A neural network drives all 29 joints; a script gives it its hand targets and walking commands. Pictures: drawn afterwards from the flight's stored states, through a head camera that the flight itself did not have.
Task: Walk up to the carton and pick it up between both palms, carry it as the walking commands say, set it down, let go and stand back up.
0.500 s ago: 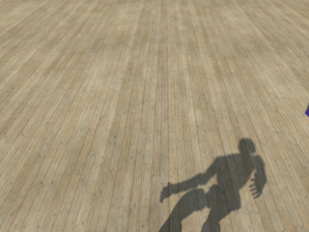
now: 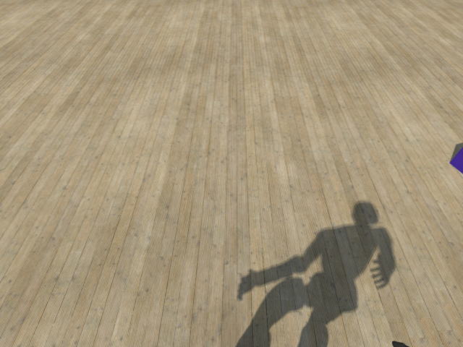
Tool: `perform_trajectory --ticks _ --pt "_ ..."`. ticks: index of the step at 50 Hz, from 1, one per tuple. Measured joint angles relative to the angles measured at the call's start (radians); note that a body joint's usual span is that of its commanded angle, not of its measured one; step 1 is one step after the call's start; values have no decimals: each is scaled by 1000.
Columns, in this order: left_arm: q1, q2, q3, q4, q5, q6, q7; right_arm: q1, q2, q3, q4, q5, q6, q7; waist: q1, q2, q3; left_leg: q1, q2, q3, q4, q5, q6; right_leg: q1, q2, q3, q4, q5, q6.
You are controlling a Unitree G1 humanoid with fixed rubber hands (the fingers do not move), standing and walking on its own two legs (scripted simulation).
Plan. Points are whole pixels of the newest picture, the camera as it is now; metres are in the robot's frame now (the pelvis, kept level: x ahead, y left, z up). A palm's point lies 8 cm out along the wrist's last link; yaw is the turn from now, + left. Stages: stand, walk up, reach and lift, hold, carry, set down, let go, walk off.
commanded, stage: walk up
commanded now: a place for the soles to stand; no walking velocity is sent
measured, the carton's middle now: out of the picture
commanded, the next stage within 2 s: none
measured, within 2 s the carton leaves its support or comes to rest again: neither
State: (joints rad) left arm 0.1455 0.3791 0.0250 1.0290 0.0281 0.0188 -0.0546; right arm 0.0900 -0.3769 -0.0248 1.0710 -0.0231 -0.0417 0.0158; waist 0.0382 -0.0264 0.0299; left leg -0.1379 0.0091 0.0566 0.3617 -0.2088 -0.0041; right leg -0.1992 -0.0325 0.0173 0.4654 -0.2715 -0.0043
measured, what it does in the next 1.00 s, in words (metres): walks ahead, turning right: right foot, then left foot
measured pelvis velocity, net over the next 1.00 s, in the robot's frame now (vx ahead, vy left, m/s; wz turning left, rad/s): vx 0.30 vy -0.27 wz -0.76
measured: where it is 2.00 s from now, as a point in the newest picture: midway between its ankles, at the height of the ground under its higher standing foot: (366, 262)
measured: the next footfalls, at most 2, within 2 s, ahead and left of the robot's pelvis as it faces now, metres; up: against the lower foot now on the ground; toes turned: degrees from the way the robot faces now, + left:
right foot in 0.26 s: +0.12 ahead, -0.25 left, +0.00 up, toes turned -20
left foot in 0.56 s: +0.29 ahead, -0.07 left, +0.00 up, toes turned -20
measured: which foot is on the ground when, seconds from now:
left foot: down 0.00-0.26, up 0.28-0.54, down 0.56-0.96, up 0.98-1.00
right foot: up 0.00-0.24, down 0.26-0.54, up 0.56-0.94, down 0.96-1.00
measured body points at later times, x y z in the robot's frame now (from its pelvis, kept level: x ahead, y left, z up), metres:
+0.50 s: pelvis +0.12 -0.11 +0.00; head +0.13 -0.12 +0.45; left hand +0.29 +0.17 -0.11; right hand +0.12 -0.46 -0.10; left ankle +0.21 -0.04 -0.72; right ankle +0.08 -0.23 -0.74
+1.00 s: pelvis +0.30 -0.27 -0.02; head +0.33 -0.30 +0.42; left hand +0.68 -0.21 -0.09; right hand +0.04 -0.53 -0.12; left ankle +0.26 -0.06 -0.72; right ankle +0.29 -0.41 -0.75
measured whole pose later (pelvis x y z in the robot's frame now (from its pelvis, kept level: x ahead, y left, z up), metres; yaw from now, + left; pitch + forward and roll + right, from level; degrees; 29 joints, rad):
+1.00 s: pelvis +0.30 -0.27 -0.02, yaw -43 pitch +0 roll -1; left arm -0.02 0.46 0.07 0.83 0.00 -0.03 -0.12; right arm 0.37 -0.52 -0.08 0.92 -0.01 -0.06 0.05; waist -0.10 0.02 0.07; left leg -0.05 0.22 0.26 0.74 -0.46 -0.03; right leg -0.42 -0.01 -0.11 0.57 -0.15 -0.04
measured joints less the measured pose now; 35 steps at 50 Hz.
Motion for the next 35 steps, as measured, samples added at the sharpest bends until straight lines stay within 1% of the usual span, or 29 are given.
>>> perform_trajectory --ticks 1,3,5,7,10,12,13,14,15,16,17,18,19,20,24,26,27,28,29,30,31,32,33,35 --pt "14 8 8 -21 10 11 -23 2 -5 -13 -27 -4 -14 0 6 -5 -1 1 5 34 2 -7 -2 -61 -5 4 99 -31 1" --pt "24 25 22 -54 25 28 -59 17 -23 -34 -81 -7 -34 -3 0 -7 3 11 20 84 0 -15 -7 -176 -22 -1 282 -51 15" --pt "24 44 37 -88 29 32 -86 41 -47 -54 -109 -12 -43 -5 -3 -5 9 34 39 124 -6 -24 -19 -249 -55 -9 360 -43 23" --pt "24 62 53 -114 25 31 -108 61 -75 -74 -115 -17 -42 -3 -4 5 7 59 65 156 -1 -43 -34 -285 -95 -17 362 -34 25" --pt "26 83 71 -136 16 30 -131 80 -116 -98 -112 -23 -35 7 -13 29 -10 92 112 195 31 -91 -50 -270 -137 -39 274 -25 19" --pt "32 101 79 -140 11 22 -132 87 -133 -107 -111 -25 -28 15 -18 38 -31 99 147 213 88 -148 -46 -233 -140 -67 216 -3 13" --pt "36 114 82 -142 10 17 -129 91 -138 -109 -111 -25 -25 18 -19 36 -43 94 164 217 134 -186 -36 -206 -132 -80 182 10 4" --pt "32 117 87 -141 10 8 -121 93 -146 -111 -111 -25 -21 20 -17 48 -49 71 188 202 215 -228 -20 -199 -110 -84 178 53 13" --pt "25 106 88 -142 9 -2 -108 90 -157 -112 -106 -22 -13 21 -11 74 -46 23 200 149 346 -254 2 -201 -81 -91 205 48 21" --pt "26 91 85 -145 5 -13 -96 82 -159 -110 -101 -19 -6 22 -3 88 -42 -37 176 84 484 -284 11 -197 -59 -89 215 28 24" --pt "33 78 79 -147 1 -19 -86 74 -154 -104 -100 -15 -4 26 4 94 -35 -89 140 40 582 -291 15 -179 -39 -76 198 13 24" --pt "45 66 70 -149 -4 -23 -79 66 -143 -96 -104 -9 -8 34 7 94 -28 -131 108 19 629 -280 16 -153 -24 -63 162 14 17" --pt "56 58 63 -148 -8 -23 -73 61 -129 -86 -113 -3 -16 41 8 90 -21 -166 84 14 628 -268 13 -126 -14 -53 122 29 4" --pt "66 52 55 -148 -10 -22 -68 60 -114 -75 -124 3 -25 47 8 83 -14 -192 68 18 589 -264 7 -100 -5 -44 83 40 -3" --pt "98 46 34 -160 -5 -10 -70 77 -72 -38 -165 3 -47 59 23 47 -1 -263 27 37 381 -258 -4 -36 24 2 -11 54 -16" --pt "109 49 30 -163 -1 -1 -76 99 -61 -33 -178 4 -54 57 22 26 -6 -257 13 48 273 -170 -2 -21 35 25 -13 35 -17" --pt "115 51 29 -167 -3 3 -77 113 -62 -33 -186 2 -61 52 18 20 -12 -235 10 53 202 -123 4 -27 42 34 18 4 -23" --pt "121 52 30 -173 -5 6 -76 127 -68 -35 -197 -6 -70 45 8 18 -22 -219 14 55 148 -62 22 -57 50 38 96 -47 -30" --pt "119 50 31 -173 -4 10 -72 134 -71 -41 -203 -16 -76 35 -4 11 -27 -218 19 68 145 20 38 -110 53 44 220 -82 -28" --pt "112 50 30 -173 -1 12 -68 137 -71 -44 -205 -20 -78 26 -15 -8 -25 -206 18 93 147 42 48 -163 45 58 344 -81 -22" --pt "105 53 25 -173 -1 9 -69 141 -71 -45 -204 -16 -79 19 -24 -25 -23 -178 18 112 129 15 51 -209 36 64 438 -63 -16" --pt "95 57 23 -172 -3 3 -72 147 -73 -44 -200 -10 -81 16 -35 -37 -24 -147 19 125 100 -25 49 -246 20 58 494 -47 -9" --pt "83 61 23 -172 -5 -3 -76 154 -77 -45 -196 -7 -82 15 -46 -43 -25 -120 26 140 72 -11 44 -272 4 45 511 -40 -3" --pt "56 74 29 -175 -10 -16 -84 169 -87 -47 -192 -6 -85 17 -64 -53 -20 -64 39 170 27 9 29 -306 -29 24 489 -5 13"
